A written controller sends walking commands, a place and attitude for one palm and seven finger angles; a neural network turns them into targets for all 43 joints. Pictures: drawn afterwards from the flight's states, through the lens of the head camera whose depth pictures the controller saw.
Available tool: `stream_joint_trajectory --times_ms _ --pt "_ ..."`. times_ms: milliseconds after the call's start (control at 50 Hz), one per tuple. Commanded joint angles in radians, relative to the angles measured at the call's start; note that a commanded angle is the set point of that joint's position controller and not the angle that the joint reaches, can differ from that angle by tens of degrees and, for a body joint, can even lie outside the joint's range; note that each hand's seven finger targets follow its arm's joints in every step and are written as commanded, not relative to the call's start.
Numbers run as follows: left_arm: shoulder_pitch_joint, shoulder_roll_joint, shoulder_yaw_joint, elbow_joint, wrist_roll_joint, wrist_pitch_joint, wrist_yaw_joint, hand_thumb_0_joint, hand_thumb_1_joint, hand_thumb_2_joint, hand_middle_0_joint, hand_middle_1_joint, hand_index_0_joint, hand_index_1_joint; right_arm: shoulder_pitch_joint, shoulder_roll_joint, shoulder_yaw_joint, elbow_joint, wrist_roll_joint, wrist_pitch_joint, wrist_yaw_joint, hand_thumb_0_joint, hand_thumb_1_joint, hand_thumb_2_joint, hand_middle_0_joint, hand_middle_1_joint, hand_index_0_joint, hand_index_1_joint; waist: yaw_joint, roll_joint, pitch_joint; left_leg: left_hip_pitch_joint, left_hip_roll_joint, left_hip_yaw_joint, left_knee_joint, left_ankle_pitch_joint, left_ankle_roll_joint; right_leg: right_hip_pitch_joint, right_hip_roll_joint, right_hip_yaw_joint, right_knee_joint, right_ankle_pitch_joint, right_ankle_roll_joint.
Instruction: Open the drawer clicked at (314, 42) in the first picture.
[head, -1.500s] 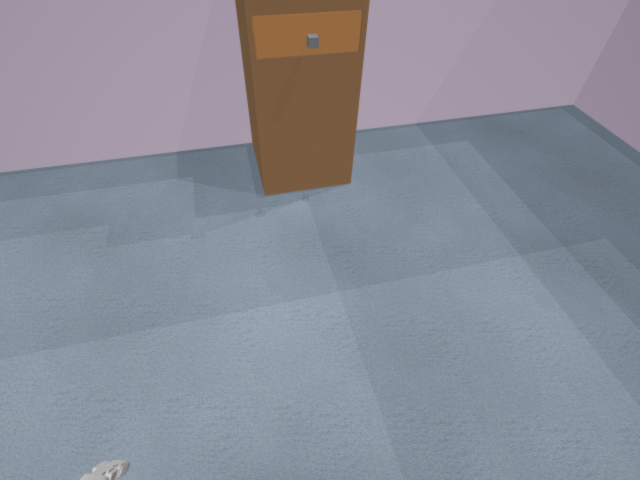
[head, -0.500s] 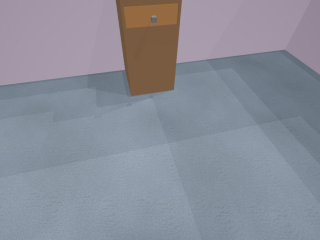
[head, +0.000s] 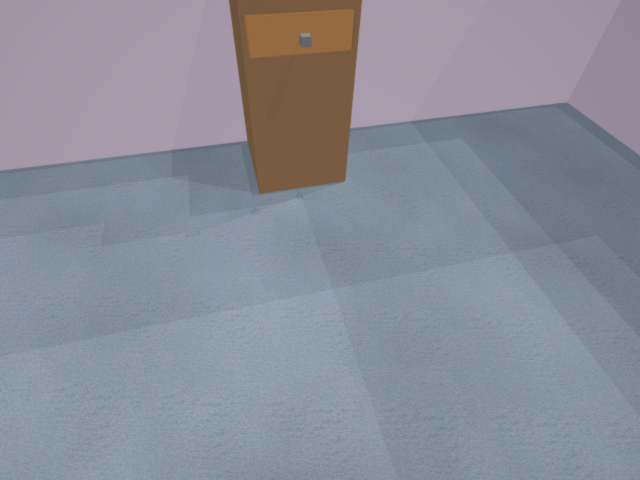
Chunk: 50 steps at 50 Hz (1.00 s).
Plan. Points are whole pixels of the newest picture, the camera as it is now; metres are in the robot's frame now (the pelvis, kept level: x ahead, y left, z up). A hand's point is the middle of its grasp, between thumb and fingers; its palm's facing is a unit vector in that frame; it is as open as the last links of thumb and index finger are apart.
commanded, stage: walk to a spot facing it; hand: left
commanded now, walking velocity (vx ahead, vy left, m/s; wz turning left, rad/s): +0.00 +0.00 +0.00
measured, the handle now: (304, 38) +1.50 +0.15 -0.06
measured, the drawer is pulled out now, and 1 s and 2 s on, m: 0.00 0.00 0.00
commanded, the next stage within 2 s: turn to face it in 1.98 s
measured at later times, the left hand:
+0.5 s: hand out of the picture +0.12 +0.15 -0.19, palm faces -0.12 -0.97 -0.23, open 7.4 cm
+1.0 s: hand (247, 393) +0.30 +0.15 -0.21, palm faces -0.26 -0.95 -0.14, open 7.4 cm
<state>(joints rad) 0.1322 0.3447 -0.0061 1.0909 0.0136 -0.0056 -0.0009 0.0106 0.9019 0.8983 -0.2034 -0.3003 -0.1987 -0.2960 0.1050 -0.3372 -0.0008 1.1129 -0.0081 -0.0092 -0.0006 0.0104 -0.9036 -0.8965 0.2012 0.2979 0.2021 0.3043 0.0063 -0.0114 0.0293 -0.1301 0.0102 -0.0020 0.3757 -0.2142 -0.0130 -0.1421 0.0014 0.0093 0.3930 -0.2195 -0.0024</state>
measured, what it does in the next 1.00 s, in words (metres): walks ahead, turning right: right foot, then left foot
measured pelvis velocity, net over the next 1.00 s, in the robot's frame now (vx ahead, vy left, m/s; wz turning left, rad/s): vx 0.30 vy -0.04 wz -0.37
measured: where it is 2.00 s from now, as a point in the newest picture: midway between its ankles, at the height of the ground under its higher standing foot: (393, 348)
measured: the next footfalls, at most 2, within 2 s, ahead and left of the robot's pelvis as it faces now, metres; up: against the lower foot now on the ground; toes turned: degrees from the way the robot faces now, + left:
right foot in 0.42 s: +0.11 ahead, -0.14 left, +0.00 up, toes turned -15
left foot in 0.92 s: +0.43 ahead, +0.01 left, +0.00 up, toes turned -11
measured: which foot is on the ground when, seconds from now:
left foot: down 0.00-0.42, up 0.44-0.90, down 0.92-1.00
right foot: down 0.00-0.24, up 0.26-0.40, down 0.42-0.92, up 0.94-1.00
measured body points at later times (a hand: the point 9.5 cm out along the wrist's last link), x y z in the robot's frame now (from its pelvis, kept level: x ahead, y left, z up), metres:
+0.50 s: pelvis +0.08 -0.05 -0.03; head +0.09 -0.06 +0.42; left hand +0.13 +0.20 -0.17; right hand +0.01 -0.29 -0.18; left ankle +0.01 +0.11 -0.69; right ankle +0.07 -0.13 -0.75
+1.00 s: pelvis +0.30 -0.04 -0.02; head +0.33 -0.01 +0.42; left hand +0.31 +0.20 -0.19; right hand +0.34 -0.28 -0.15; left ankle +0.39 +0.02 -0.75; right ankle +0.12 -0.11 -0.67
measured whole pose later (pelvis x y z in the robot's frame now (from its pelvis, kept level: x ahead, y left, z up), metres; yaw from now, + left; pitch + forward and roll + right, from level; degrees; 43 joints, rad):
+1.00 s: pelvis +0.30 -0.04 -0.02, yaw -21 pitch -1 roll -1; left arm 0.41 0.18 0.05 1.12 0.02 -0.04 0.01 0.01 0.90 0.90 -0.20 -0.30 -0.20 -0.30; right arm 0.12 -0.12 -0.03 0.97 -0.03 -0.08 0.01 0.01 -0.91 -0.90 0.20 0.30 0.20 0.30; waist 0.04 -0.06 0.05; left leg -0.38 0.06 0.18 0.67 -0.27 0.06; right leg -0.23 0.01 0.05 1.08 -0.46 -0.04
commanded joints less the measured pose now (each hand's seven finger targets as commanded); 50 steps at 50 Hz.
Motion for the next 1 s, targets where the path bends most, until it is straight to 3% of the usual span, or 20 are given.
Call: stream_joint_trajectory --times_ms 0,80,140,200,240,280,340,380,400,420,440,500,600,720,800,860,880,900,920,980 --pt "-0.040 0.205 0.041 -0.064 -0.003 -0.022 0.012 0.000 0.900 0.900 -0.200 -0.300 -0.200 -0.300 -0.047 -0.209 -0.035 -0.067 0.001 -0.025 -0.014 0.000 -0.900 -0.900 0.200 0.300 0.200 0.300 -0.002 0.008 -0.062 0.019 0.112 -0.089 -0.056 0.176 0.039 0.007 -0.125 0.097 -0.069 0.187 -0.028" --pt "0.043 0.088 0.021 -0.043 0.001 0.011 0.009 0.000 0.900 0.900 -0.200 -0.300 -0.200 -0.300 0.043 -0.085 -0.012 -0.044 -0.011 -0.001 -0.009 0.000 -0.900 -0.900 0.200 0.300 0.200 0.300 -0.003 0.004 -0.046 0.009 0.102 -0.038 -0.018 -0.076 0.017 -0.048 -0.100 0.124 -0.065 -0.093 -0.023" --pt "0.058 0.101 0.042 -0.080 0.010 0.029 -0.011 0.000 0.900 0.900 -0.200 -0.300 -0.200 -0.300 0.071 -0.112 -0.032 -0.068 -0.019 0.009 -0.007 0.000 -0.900 -0.900 0.200 0.300 0.200 0.300 -0.007 0.010 0.072 -0.076 0.112 -0.052 -0.039 -0.368 0.034 -0.182 -0.060 0.162 -0.050 -0.354 -0.044" --pt "0.070 0.069 0.053 -0.128 0.010 0.021 -0.025 0.000 0.900 0.900 -0.200 -0.300 -0.200 -0.300 0.130 -0.156 -0.058 -0.086 -0.017 -0.001 -0.011 0.000 -0.900 -0.900 0.200 0.300 0.200 0.300 -0.029 0.111 0.103 -0.010 0.220 -0.172 -0.111 -0.481 0.099 -0.333 0.018 0.084 0.155 -0.323 -0.037" --pt "0.019 0.024 0.058 -0.172 0.008 0.009 -0.033 0.000 0.900 0.900 -0.200 -0.300 -0.200 -0.300 0.181 -0.174 -0.079 -0.091 -0.013 -0.021 -0.016 0.000 -0.900 -0.900 0.200 0.300 0.200 0.300 -0.056 0.197 0.096 0.081 0.366 -0.279 -0.196 -0.359 0.187 -0.449 0.002 -0.018 0.411 -0.265 -0.010" --pt "-0.012 0.015 0.063 -0.198 0.009 -0.002 -0.040 0.000 0.900 0.900 -0.200 -0.300 -0.200 -0.300 0.208 -0.151 -0.081 -0.088 -0.013 -0.036 -0.018 0.000 -0.900 -0.900 0.200 0.300 0.200 0.300 -0.063 0.168 0.071 0.162 0.389 -0.224 -0.157 -0.150 0.205 -0.512 -0.054 -0.006 0.457 -0.296 -0.004" --pt "0.080 -0.034 0.068 -0.175 0.005 -0.013 -0.048 0.000 0.900 0.900 -0.200 -0.300 -0.200 -0.300 0.148 -0.117 -0.078 -0.099 -0.020 -0.040 -0.019 0.000 -0.900 -0.900 0.200 0.300 0.200 0.300 0.000 0.159 0.041 0.052 0.334 -0.021 -0.033 0.063 0.134 -0.281 -0.070 -0.066 0.293 -0.235 -0.008" --pt "0.344 0.006 0.084 -0.084 0.012 -0.021 -0.042 0.000 0.900 0.900 -0.200 -0.300 -0.200 -0.300 0.093 -0.083 -0.070 -0.115 -0.012 -0.038 -0.013 0.000 -0.900 -0.900 0.200 0.300 0.200 0.300 0.123 -0.024 -0.059 -0.164 0.197 0.135 0.324 0.003 0.052 0.109 -0.014 -0.090 0.088 -0.041 -0.026" --pt "0.472 0.125 0.113 -0.048 0.022 -0.037 -0.020 0.000 0.900 0.900 -0.200 -0.300 -0.200 -0.300 0.081 0.004 -0.051 -0.157 0.001 -0.041 -0.002 0.000 -0.900 -0.900 0.200 0.300 0.200 0.300 0.162 -0.363 -0.061 -0.470 0.072 0.210 0.653 -0.291 -0.009 0.258 -0.279 0.356 -0.082 -0.184 -0.121" --pt "0.515 0.146 0.112 -0.043 0.001 -0.041 -0.004 0.000 0.900 0.900 -0.200 -0.300 -0.200 -0.300 0.017 0.008 -0.047 -0.205 -0.005 -0.049 0.003 0.000 -0.900 -0.900 0.200 0.300 0.200 0.300 0.163 -0.343 -0.049 -0.583 0.042 0.099 0.803 -0.383 -0.003 0.247 -0.385 0.636 -0.205 -0.137 -0.194" --pt "0.461 0.128 0.112 -0.055 -0.003 -0.043 0.006 0.000 0.900 0.900 -0.200 -0.300 -0.200 -0.300 0.014 -0.010 -0.057 -0.195 -0.006 -0.052 0.002 0.000 -0.900 -0.900 0.200 0.300 0.200 0.300 0.132 -0.226 -0.015 -0.615 0.091 0.032 0.849 -0.298 0.009 0.228 -0.384 0.593 -0.193 -0.161 -0.235" --pt "0.295 0.023 0.083 -0.098 0.006 -0.051 0.010 0.000 0.900 0.900 -0.200 -0.300 -0.200 -0.300 0.036 0.021 -0.063 -0.151 -0.017 -0.043 0.010 0.000 -0.900 -0.900 0.200 0.300 0.200 0.300 0.045 -0.026 0.082 -0.531 0.147 0.013 0.829 -0.125 -0.009 -0.023 -0.314 0.431 -0.206 -0.172 -0.212" --pt "0.306 -0.012 0.076 -0.070 0.010 -0.073 0.011 0.000 0.900 0.900 -0.200 -0.300 -0.200 -0.300 0.095 0.079 -0.064 -0.142 -0.017 -0.023 0.019 0.000 -0.900 -0.900 0.200 0.300 0.200 0.300 -0.002 -0.044 0.048 -0.507 0.130 0.057 0.693 0.003 -0.039 -0.013 -0.216 0.217 -0.198 0.092 -0.181" --pt "0.378 -0.045 0.067 -0.029 0.011 -0.079 0.022 0.000 0.900 0.900 -0.200 -0.300 -0.200 -0.300 -0.044 0.102 -0.059 -0.204 -0.013 -0.035 0.029 0.000 -0.900 -0.900 0.200 0.300 0.200 0.300 0.040 -0.099 0.069 -0.567 0.117 0.082 0.502 0.048 -0.036 0.112 -0.202 0.187 -0.169 0.289 -0.174" --pt "0.358 -0.030 0.073 -0.026 0.015 -0.071 0.028 0.000 0.900 0.900 -0.200 -0.300 -0.200 -0.300 -0.074 0.111 -0.056 -0.224 -0.007 -0.049 0.032 0.000 -0.900 -0.900 0.200 0.300 0.200 0.300 0.041 -0.111 0.085 -0.413 0.087 0.102 0.326 0.010 -0.007 0.087 -0.209 0.175 -0.127 0.360 -0.157" --pt "0.320 -0.023 0.080 -0.030 0.006 -0.073 0.029 0.000 0.900 0.900 -0.200 -0.300 -0.200 -0.300 0.159 0.068 -0.071 -0.150 -0.015 -0.064 0.009 0.000 -0.900 -0.900 0.200 0.300 0.200 0.300 -0.069 -0.059 -0.017 -0.046 0.025 0.126 0.158 0.068 0.026 0.008 -0.145 0.122 0.145 0.574 -0.118" --pt "0.333 -0.055 0.080 -0.032 0.000 -0.073 0.024 0.000 0.900 0.900 -0.200 -0.300 -0.200 -0.300 0.319 -0.009 -0.089 -0.105 -0.021 -0.067 -0.003 0.000 -0.900 -0.900 0.200 0.300 0.200 0.300 -0.124 0.064 -0.129 0.214 0.125 0.015 0.137 0.076 0.051 -0.127 -0.091 0.089 0.364 0.393 -0.088" --pt "0.399 -0.112 0.076 -0.042 -0.011 -0.067 0.011 0.000 0.900 0.900 -0.200 -0.300 -0.200 -0.300 0.442 -0.123 -0.114 -0.079 -0.032 -0.071 -0.010 0.000 -0.900 -0.900 0.200 0.300 0.200 0.300 -0.128 0.352 -0.260 0.416 0.426 -0.379 0.025 0.065 0.137 -0.351 0.053 -0.035 0.711 -0.208 -0.039" --pt "0.353 -0.095 0.074 -0.064 -0.004 -0.072 0.013 0.000 0.900 0.900 -0.200 -0.300 -0.200 -0.300 0.444 -0.114 -0.104 -0.077 -0.020 -0.058 -0.013 0.000 -0.900 -0.900 0.200 0.300 0.200 0.300 -0.121 0.300 -0.238 0.358 0.492 -0.514 -0.100 0.008 0.176 -0.425 0.045 0.036 0.884 -0.336 -0.050" --pt "0.220 -0.105 0.079 -0.066 0.011 -0.056 -0.005 0.000 0.900 0.900 -0.200 -0.300 -0.200 -0.300 0.241 0.057 -0.062 -0.112 -0.014 -0.075 -0.017 0.000 -0.900 -0.900 0.200 0.300 0.200 0.300 -0.042 0.096 0.036 0.001 0.394 -0.246 -0.158 0.029 0.130 -0.460 -0.095 0.036 0.936 -0.107 -0.033"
